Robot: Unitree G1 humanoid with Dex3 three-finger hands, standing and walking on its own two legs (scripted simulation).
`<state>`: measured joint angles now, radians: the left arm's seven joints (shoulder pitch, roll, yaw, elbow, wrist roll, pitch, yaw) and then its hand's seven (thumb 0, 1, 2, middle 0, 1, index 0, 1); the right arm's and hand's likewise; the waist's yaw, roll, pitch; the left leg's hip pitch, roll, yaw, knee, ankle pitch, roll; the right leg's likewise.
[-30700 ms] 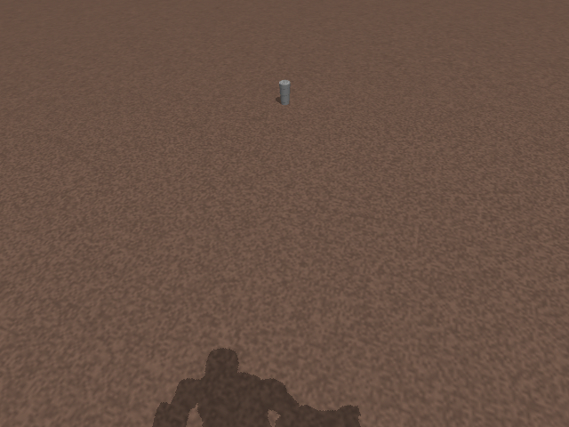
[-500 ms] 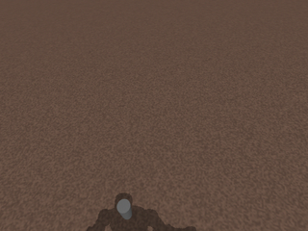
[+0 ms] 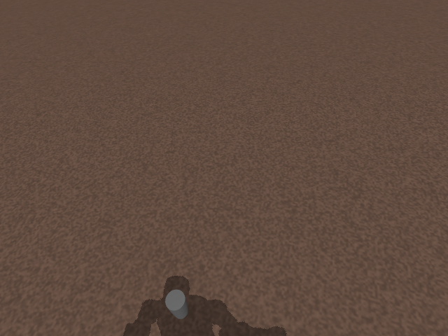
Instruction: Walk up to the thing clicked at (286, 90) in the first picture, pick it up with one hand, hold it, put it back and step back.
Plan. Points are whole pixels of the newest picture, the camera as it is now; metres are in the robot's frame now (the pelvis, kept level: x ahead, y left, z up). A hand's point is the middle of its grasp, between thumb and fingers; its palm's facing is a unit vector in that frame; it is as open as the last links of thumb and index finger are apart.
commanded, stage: stand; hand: left
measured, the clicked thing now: (178, 305) +0.39 +0.24 -0.71
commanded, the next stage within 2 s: step back in 0.84 s
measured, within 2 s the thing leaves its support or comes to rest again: neither
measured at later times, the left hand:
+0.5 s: hand out of the picture +0.09 +0.24 -0.16, palm faces -0.01 -0.94 -0.34, open 7.4 cm
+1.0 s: hand out of the picture +0.10 +0.27 -0.16, palm faces +0.01 -0.93 -0.37, open 7.4 cm
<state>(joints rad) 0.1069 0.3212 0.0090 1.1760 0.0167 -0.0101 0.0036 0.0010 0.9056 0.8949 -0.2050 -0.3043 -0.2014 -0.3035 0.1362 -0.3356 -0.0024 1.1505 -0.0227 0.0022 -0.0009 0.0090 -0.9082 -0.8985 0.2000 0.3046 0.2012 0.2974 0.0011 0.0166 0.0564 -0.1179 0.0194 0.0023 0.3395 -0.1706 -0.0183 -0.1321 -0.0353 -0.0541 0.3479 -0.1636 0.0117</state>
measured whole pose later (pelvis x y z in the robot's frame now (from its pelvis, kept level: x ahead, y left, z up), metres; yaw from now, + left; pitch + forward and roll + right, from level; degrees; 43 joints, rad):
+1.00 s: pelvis -0.01 +0.00 -0.01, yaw +0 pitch -2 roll -1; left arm 0.06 0.36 0.06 1.05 0.00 0.01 0.00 0.00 0.90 0.89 -0.21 -0.30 -0.20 -0.30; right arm 0.07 -0.38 -0.03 1.05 0.00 0.04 0.01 0.01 -0.91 -0.90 0.20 0.30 0.20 0.30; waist -0.01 0.02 0.13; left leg -0.26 0.02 -0.01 0.57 -0.27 0.01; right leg -0.23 -0.03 -0.05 0.47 -0.21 0.00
